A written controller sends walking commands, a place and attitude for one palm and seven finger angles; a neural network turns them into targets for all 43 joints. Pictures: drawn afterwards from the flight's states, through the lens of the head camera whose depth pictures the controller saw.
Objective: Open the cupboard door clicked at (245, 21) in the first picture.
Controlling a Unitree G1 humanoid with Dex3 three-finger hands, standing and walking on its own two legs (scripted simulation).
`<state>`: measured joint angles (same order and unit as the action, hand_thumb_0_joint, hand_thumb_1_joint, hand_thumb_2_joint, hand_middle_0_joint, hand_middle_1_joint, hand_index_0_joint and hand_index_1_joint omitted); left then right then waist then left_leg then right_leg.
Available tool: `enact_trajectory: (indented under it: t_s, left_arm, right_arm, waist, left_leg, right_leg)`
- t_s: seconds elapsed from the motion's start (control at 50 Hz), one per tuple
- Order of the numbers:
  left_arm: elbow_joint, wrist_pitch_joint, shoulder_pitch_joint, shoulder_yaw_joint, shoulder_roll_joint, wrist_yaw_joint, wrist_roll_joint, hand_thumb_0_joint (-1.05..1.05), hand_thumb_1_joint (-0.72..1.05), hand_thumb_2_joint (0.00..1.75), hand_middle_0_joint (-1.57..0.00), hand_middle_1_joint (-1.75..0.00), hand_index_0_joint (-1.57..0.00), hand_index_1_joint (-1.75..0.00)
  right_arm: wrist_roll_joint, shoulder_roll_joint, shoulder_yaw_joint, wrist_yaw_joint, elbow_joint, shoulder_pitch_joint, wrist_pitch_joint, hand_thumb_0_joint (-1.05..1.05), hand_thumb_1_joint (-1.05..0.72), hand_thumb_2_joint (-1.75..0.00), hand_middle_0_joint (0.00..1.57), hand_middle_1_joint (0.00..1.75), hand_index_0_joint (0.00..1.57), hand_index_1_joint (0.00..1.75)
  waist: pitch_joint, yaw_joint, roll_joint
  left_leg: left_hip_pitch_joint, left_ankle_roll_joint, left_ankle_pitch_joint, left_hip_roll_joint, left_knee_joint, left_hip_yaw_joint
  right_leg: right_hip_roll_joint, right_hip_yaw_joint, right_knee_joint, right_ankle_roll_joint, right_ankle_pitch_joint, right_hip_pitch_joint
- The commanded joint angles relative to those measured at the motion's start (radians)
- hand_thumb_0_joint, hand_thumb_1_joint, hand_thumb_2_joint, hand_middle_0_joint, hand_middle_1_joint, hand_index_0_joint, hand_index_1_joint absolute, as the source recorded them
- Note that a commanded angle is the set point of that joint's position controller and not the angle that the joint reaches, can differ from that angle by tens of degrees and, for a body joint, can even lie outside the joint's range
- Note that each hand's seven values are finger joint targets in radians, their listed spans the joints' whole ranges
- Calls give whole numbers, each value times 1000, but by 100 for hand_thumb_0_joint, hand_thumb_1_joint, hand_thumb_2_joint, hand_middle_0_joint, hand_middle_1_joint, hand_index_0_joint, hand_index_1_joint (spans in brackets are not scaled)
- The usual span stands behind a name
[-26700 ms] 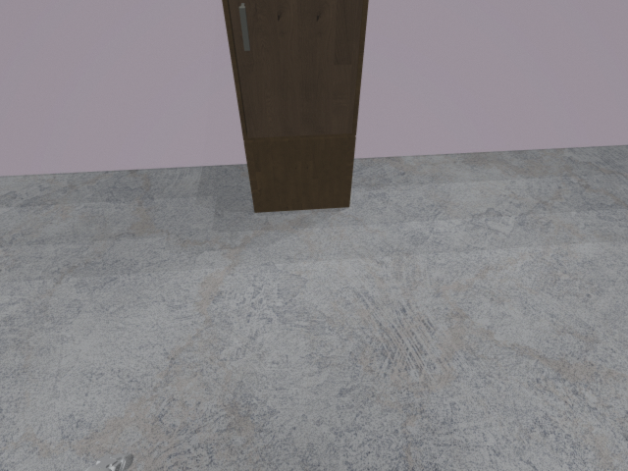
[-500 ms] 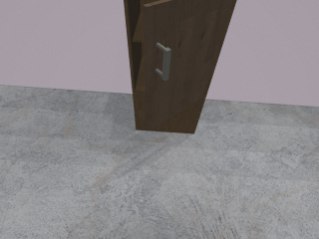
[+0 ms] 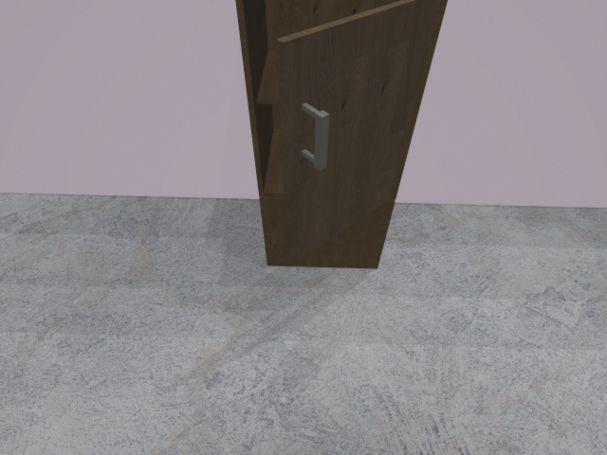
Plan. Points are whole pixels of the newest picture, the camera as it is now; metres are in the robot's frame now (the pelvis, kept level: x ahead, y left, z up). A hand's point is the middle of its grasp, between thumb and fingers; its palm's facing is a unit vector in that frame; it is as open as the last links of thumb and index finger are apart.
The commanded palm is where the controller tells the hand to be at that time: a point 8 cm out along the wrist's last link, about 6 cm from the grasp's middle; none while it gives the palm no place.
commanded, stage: let the arm hang, fingers relaxed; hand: left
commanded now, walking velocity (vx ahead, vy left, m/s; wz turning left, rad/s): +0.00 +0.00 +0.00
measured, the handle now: (314, 137) +0.66 +0.01 +0.06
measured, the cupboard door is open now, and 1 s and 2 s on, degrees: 41 41 41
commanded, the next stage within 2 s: look to check the result in 0.20 s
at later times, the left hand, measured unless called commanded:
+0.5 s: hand out of the picture +0.03 +0.19 -0.17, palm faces +0.00 -0.97 -0.24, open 7.4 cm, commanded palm none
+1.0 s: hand out of the picture +0.08 +0.21 -0.16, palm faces -0.01 -0.96 -0.28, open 7.4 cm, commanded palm none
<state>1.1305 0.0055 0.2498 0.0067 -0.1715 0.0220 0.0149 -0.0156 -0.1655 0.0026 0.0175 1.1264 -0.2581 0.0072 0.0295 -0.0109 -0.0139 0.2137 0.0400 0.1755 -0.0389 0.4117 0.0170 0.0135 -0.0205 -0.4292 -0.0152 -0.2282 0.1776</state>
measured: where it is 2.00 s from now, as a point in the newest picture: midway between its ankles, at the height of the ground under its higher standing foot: outside the picture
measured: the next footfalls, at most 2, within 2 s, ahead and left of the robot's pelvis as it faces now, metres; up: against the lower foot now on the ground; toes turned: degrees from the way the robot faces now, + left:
left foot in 1.92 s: +0.13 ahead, +0.08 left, +0.00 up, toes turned -30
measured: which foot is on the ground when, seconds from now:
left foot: down 0.00-1.00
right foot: down 0.00-1.00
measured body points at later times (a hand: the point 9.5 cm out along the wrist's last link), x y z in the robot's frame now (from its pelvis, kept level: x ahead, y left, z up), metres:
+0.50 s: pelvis +0.01 +0.00 +0.00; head +0.03 -0.01 +0.45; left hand +0.03 +0.24 -0.15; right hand +0.03 -0.25 -0.16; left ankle +0.03 +0.09 -0.74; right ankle +0.00 -0.13 -0.74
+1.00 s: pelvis +0.02 -0.01 +0.00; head +0.04 -0.01 +0.45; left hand +0.08 +0.26 -0.14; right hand +0.08 -0.28 -0.14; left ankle +0.03 +0.09 -0.74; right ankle +0.00 -0.13 -0.74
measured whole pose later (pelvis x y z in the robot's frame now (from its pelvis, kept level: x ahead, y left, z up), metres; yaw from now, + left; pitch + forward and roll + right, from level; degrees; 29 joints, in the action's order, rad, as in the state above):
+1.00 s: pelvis +0.02 -0.01 +0.00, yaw +0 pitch -1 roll +0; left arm 1.13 -0.01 0.15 0.02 -0.26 0.01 0.01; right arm -0.01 -0.27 0.01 0.01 1.13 -0.13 -0.01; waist 0.05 -0.01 -0.01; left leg 0.15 0.02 0.18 -0.02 0.35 0.01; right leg 0.00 -0.02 -0.35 0.00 -0.22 0.11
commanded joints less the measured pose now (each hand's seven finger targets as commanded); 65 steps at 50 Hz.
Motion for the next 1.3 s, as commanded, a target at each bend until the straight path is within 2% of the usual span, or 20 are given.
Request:
enact_trajectory:
  t_s: [0.0,0.12,0.32,0.66,0.68,0.72,0.84,0.88,0.94,0.98,1.0,1.08,1.14,1.16,1.18,1.2,1.22,1.24,1.26,1.28]
  left_arm:
    - [-19,-18,57,25,-120,10,-1,0,90,90,-20,-30,-20,-30]
    - [-21,-22,42,27,-126,10,-2,0,90,90,-20,-30,-20,-30]
    - [-23,-28,22,32,-148,8,-3,0,90,90,-20,-30,-20,-30]
    - [-29,-35,-44,37,-219,4,-5,0,90,90,-20,-30,-20,-30]
    - [-34,-37,-47,40,-224,3,-4,0,90,90,-20,-30,-20,-30]
    - [-33,-35,-61,37,-230,2,-4,0,90,90,-20,-30,-20,-30]
    - [-39,-40,-80,39,-252,1,-5,0,90,90,-20,-30,-20,-30]
    - [-43,-41,-86,41,-259,0,-3,0,90,90,-20,-30,-20,-30]
    - [-45,-38,-96,42,-264,-1,-4,0,90,90,-20,-30,-20,-30]
    - [-45,-21,-65,38,-198,2,-5,0,90,90,-20,-30,-20,-30]
    - [-45,-11,-61,37,-194,3,-5,0,90,90,-20,-30,-20,-30]
    - [-92,10,-56,58,-208,-5,0,0,90,90,-20,-30,-20,-30]
    - [-137,23,-58,68,-201,-14,4,0,90,90,-20,-30,-20,-30]
    - [-146,27,-49,70,-191,-17,4,0,90,90,-20,-30,-20,-30]
    - [-157,30,-42,72,-181,-19,3,0,90,90,-20,-30,-20,-30]
    - [-168,36,-47,76,-172,-21,5,0,90,90,-20,-30,-20,-30]
    - [-183,38,-59,80,-162,-24,6,0,90,90,-20,-30,-20,-30]
    - [-193,39,-63,81,-156,-26,6,0,90,90,-20,-30,-20,-30]
    - [-193,36,-37,83,-140,-29,5,0,90,90,-20,-30,-20,-30]
    - [-184,33,13,84,-135,-31,6,0,90,90,-20,-30,-20,-30]
  right_arm:
    - [-4,-115,25,12,-25,-42,-21,0,-90,-90,20,30,20,30]
    - [-3,-116,27,13,-22,-35,-21,0,-90,-90,20,30,20,30]
    - [-3,-148,32,14,-24,-4,-24,0,-90,-90,20,30,20,30]
    - [-1,-222,37,11,-30,75,-29,0,-90,-90,20,30,20,30]
    - [1,-227,38,11,-34,78,-28,0,-90,-90,20,30,20,30]
    - [-2,-233,37,10,-32,88,-28,0,-90,-90,20,30,20,30]
    - [-2,-255,38,8,-37,111,-30,0,-90,-90,20,30,20,30]
    - [0,-263,38,7,-39,121,-31,0,-90,-90,20,30,20,30]
    - [-3,-268,39,9,-41,123,-32,0,-90,-90,20,30,20,30]
    - [-3,-195,29,14,-39,84,-22,0,-90,-90,20,30,20,30]
    - [-3,-184,30,16,-38,70,-14,0,-90,-90,20,30,20,30]
    - [-3,-220,53,24,-86,66,3,0,-90,-90,20,30,20,30]
    - [-8,-243,72,27,-125,64,10,0,-90,-90,20,30,20,30]
    - [-10,-253,78,28,-137,67,9,0,-90,-90,20,30,20,30]
    - [-8,-262,82,28,-145,66,7,0,-90,-90,20,30,20,30]
    - [-13,-260,86,29,-154,61,5,0,-90,-90,20,30,20,30]
    - [-16,-253,86,30,-161,56,3,0,-90,-90,20,30,20,30]
    - [-18,-247,85,30,-169,65,2,0,-90,-90,20,30,20,30]
    - [-20,-240,85,30,-180,92,0,0,-90,-90,20,30,20,30]
    - [-17,-239,87,29,-192,121,1,0,-90,-90,20,30,20,30]
  waist:
    - [36,9,10]
    - [46,4,4]
    - [21,3,4]
    - [-18,4,12]
    - [-10,6,28]
    - [3,3,16]
    - [-29,4,25]
    - [-21,7,26]
    - [-42,4,2]
    - [-57,2,15]
    - [-39,-1,13]
    - [-16,1,8]
    - [-10,-2,-54]
    - [-17,2,-98]
    - [-30,9,-139]
    - [-29,4,-171]
    - [-28,1,-172]
    - [-17,7,-160]
    - [-25,28,-152]
    - [-46,53,-103]
  left_leg:
    - [12,2,59,132,-125,-135]
    - [-8,-2,20,127,-111,-119]
    - [-42,-1,-27,129,-98,-116]
    - [-96,-3,-127,141,-102,-116]
    - [-90,-2,-121,141,-102,-115]
    - [-86,-6,-112,140,-110,-117]
    - [-108,-8,-138,144,-112,-115]
    - [-106,-7,-145,146,-114,-114]
    - [-126,-11,-171,150,-108,-108]
    - [-145,-18,-203,157,-63,-75]
    - [-139,-22,-193,160,-49,-63]
    - [-127,-10,-123,196,-23,-51]
    - [-116,22,-63,257,-46,-90]
    - [-120,50,-69,298,-68,-121]
    - [-122,89,-112,353,-88,-148]
    - [-114,128,-146,402,-112,-169]
    - [-104,151,-200,428,-110,-164]
    - [-73,152,-229,436,-94,-140]
    - [-65,133,-291,415,-51,-85]
    - [-51,102,-295,396,11,-33]
  right_leg:
    - [73,-51,85,53,5,30]
    - [76,-60,97,54,21,40]
    - [80,-65,109,58,46,25]
    - [92,-67,126,57,131,-21]
    - [90,-68,132,58,126,-19]
    - [92,-71,136,58,119,-17]
    - [97,-72,142,57,152,-39]
    - [96,-70,145,57,156,-39]
    - [95,-81,134,58,187,-44]
    - [94,-85,98,52,253,-21]
    - [93,-92,77,49,265,-1]
    - [63,-108,2,50,231,86]
    - [18,-90,-110,43,156,154]
    - [-2,-71,-189,38,86,179]
    - [-19,-44,-294,31,-90,198]
    - [-19,-15,-410,22,-239,228]
    - [-3,-12,-470,19,-299,240]
    - [18,-18,-474,22,-313,225]
    - [25,-7,-415,24,-292,191]
    - [25,13,-332,25,-215,126]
